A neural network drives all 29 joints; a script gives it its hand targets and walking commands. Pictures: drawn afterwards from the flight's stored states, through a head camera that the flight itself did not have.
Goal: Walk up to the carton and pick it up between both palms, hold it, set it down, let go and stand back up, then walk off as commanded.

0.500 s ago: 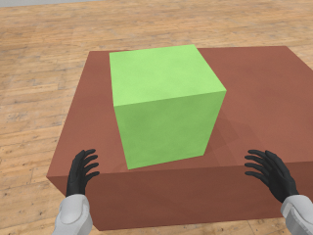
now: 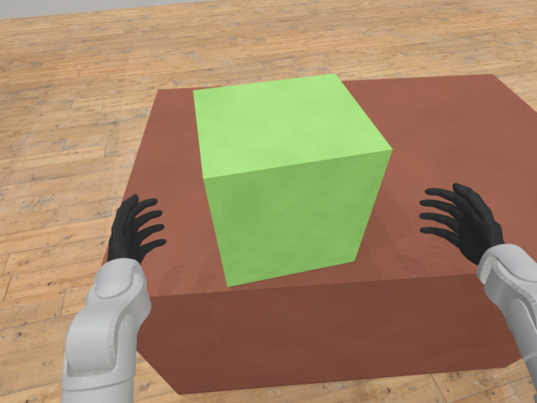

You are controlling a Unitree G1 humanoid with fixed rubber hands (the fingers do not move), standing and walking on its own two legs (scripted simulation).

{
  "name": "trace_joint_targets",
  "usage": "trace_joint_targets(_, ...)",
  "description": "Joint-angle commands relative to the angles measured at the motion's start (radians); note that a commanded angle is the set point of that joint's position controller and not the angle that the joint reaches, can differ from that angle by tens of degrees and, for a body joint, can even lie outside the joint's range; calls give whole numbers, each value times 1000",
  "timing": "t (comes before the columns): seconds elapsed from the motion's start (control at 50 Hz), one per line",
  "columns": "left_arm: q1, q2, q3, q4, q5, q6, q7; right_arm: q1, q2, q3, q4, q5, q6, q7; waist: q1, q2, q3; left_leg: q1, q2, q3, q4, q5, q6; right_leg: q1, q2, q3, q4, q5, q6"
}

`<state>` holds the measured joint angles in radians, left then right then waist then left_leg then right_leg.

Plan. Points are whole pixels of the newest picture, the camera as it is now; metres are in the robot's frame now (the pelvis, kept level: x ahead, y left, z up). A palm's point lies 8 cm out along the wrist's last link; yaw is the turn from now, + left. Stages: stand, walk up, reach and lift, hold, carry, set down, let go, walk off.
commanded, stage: reach and lift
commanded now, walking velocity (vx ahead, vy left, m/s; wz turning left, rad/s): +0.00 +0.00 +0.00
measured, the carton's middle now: (280, 182) +0.47 +0.03 +0.07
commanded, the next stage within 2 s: none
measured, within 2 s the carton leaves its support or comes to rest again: neither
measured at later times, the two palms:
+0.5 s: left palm (120, 206) +0.33 +0.23 +0.16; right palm (455, 177) +0.40 -0.22 +0.15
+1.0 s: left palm (117, 158) +0.38 +0.24 +0.20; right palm (434, 123) +0.47 -0.20 +0.20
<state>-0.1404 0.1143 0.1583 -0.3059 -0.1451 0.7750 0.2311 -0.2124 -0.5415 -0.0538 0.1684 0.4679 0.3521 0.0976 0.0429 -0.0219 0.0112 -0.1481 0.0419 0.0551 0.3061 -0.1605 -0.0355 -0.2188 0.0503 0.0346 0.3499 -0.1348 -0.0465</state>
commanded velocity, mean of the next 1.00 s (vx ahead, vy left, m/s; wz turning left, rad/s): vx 0.00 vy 0.00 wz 0.00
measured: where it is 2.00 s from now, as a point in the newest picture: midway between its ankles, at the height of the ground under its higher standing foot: outside the picture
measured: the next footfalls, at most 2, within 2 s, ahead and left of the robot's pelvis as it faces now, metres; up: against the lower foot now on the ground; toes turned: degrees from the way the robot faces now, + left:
none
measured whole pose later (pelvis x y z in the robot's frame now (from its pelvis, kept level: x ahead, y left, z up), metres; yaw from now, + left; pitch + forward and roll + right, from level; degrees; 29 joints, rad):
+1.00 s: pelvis +0.00 +0.00 +0.00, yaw +2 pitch +10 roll +0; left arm -0.77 0.26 0.17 0.14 -0.23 0.87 0.23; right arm -0.92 -0.63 0.08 0.66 0.49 0.44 0.12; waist 0.10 0.01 -0.09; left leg -0.37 0.04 0.01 0.36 -0.16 -0.04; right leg -0.40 0.06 0.01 0.33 -0.11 -0.04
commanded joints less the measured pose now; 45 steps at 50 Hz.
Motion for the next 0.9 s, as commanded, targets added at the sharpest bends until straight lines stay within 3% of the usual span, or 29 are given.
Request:
trace_joint_targets(0.0,-311,124,69,-244,10,-24,-6,-394,-306,-108,-206,25,-55,-3,18,-83,-405,81,-30,-27,7,244,16,168,-8,54,-36,203,24)
trace_joint_targets(0.02,-363,116,52,-224,17,-19,-5,-443,-300,-105,-182,20,-49,0,10,-36,-394,80,-32,-21,1,186,11,148,-17,66,-51,138,24)
trace_joint_targets(0.06,-406,134,54,-204,6,4,-8,-505,-323,-117,-169,17,-35,-1,10,-48,-388,75,-33,-25,-2,208,11,144,-14,50,-41,172,21)
trace_joint_targets(0.1,-442,133,47,-196,-3,4,-15,-525,-309,-106,-131,15,-36,-4,-15,-56,-414,78,-36,-26,5,187,14,152,-16,53,-51,188,28)
trace_joint_targets(0.12,-483,155,74,-193,5,15,-15,-582,-305,-79,-157,30,-28,-14,26,-53,-422,55,-42,-16,5,205,18,185,-22,74,-45,205,35)
trace_joint_targets(0.14,-505,149,66,-181,-4,24,-10,-593,-321,-101,-157,19,-26,-5,14,-37,-457,60,-39,-18,0,188,11,163,-20,53,-35,194,34)
trace_joint_targets(0.18,-459,156,83,-207,2,28,-12,-587,-325,-83,-151,22,-31,-2,37,-42,-494,73,-39,-15,14,244,8,205,-12,58,-34,252,33)
trace_joint_targets(0.2,-515,148,38,-247,-31,20,-11,-617,-346,-102,-152,25,-30,-4,5,-34,-532,74,-37,-29,28,247,3,179,-14,53,-18,257,36)
trace_joint_targets(0.24,-563,180,77,-210,-23,26,-17,-669,-326,-63,-113,29,-22,-12,20,-52,-525,62,-48,-14,37,282,9,214,-17,63,-11,372,44)
trace_joint_targets(0.32,-607,192,113,-117,8,46,-28,-732,-340,-41,-3,42,-7,-15,30,-26,-489,43,-43,-18,27,267,8,227,-14,54,-9,380,41)
trace_joint_targets(0.38,-674,215,95,-80,-21,36,-35,-829,-356,-44,-31,47,-4,-13,34,-72,-562,-8,-45,-21,22,231,12,253,-25,70,-2,366,59)
trace_joint_targets(0.4,-650,238,108,-92,-29,25,-40,-819,-338,-23,-75,58,-6,-10,52,-102,-578,-40,-50,-18,27,241,13,280,-27,80,1,391,63)
trace_joint_targets(0.46,-658,221,114,-117,-9,35,-29,-818,-345,-45,-22,38,-6,-11,24,-30,-615,-19,-60,-12,25,283,1,298,-25,50,23,487,66)
trace_joint_targets(0.5,-744,259,130,-43,-26,27,-37,-907,-367,-26,-19,22,1,-13,47,-107,-626,-58,-52,-22,25,242,22,292,-23,60,25,429,70)
trace_joint_targets(0.54,-792,241,69,-62,-56,31,-30,-913,-381,-67,51,29,5,-8,9,-50,-628,-13,-47,-26,21,222,4,251,-23,44,7,374,70)
trace_joint_targets(0.56,-841,241,95,14,-42,39,-22,-990,-355,-42,103,47,21,4,48,-30,-579,-57,-41,-36,0,161,9,217,-31,60,-18,238,62)
trace_joint_targets(0.58,-883,264,96,-2,-63,37,-22,-1021,-376,-61,28,38,11,0,42,-78,-624,-51,-39,-29,10,186,15,224,-20,47,-5,267,67)
trace_joint_targets(0.6,-849,258,85,28,-68,34,-23,-1011,-351,-15,57,39,11,1,55,-97,-649,-57,-43,-25,36,224,23,265,-24,59,-1,334,63)
trace_joint_targets(0.62,-883,282,97,54,-57,32,-22,-1036,-338,-14,95,22,16,1,37,-95,-653,-81,-50,-26,37,180,24,267,-34,65,9,336,73)
trace_joint_targets(0.64,-831,280,97,56,-62,35,-24,-1019,-352,-22,51,25,10,-2,63,-106,-687,-66,-49,-23,42,251,25,299,-31,58,30,441,80)
trace_joint_targets(0.66,-843,254,97,37,-41,39,-22,-1002,-351,-7,117,38,17,3,49,-63,-698,-35,-47,-32,37,271,8,296,-25,50,30,454,77)
trace_joint_targets(0.68,-875,280,83,2,-61,37,-24,-1041,-370,2,100,44,18,4,46,-77,-710,-48,-47,-30,45,274,14,292,-22,45,25,440,75)
trace_joint_targets(0.7,-907,284,96,39,-36,41,-19,-1070,-376,-14,148,42,17,6,51,-49,-681,-55,-48,-30,37,254,13,295,-25,41,28,412,73)
trace_joint_targets(0.74,-1023,316,88,112,-73,44,-12,-1165,-376,-3,185,26,25,15,62,-89,-676,-97,-43,-33,32,191,24,255,-22,42,16,321,69)
trace_joint_targets(0.76,-1053,318,78,99,-66,36,-3,-1184,-388,-19,170,27,18,19,57,-60,-712,-73,-32,-35,29,167,16,226,-15,31,14,262,62)
trace_joint_targets(0.78,-1023,329,92,130,-73,36,-5,-1188,-357,21,137,40,28,19,98,-98,-712,-113,-42,-29,35,203,23,274,-29,52,23,327,74)
trace_joint_targets(0.8,-1021,326,88,116,-62,32,-2,-1161,-346,23,173,55,20,16,79,-51,-747,-86,-53,-26,49,259,7,333,-37,62,26,439,76)
trace_joint_targets(0.82,-1063,322,73,139,-61,42,3,-1200,-379,-15,227,32,21,16,33,-24,-741,-69,-44,-27,45,242,0,277,-14,15,38,413,71)
trace_joint_targets(0.88,-1159,304,34,195,-107,35,4,-1277,-370,11,244,35,33,24,53,-61,-763,-85,-37,-43,41,212,13,249,-22,20,34,366,74)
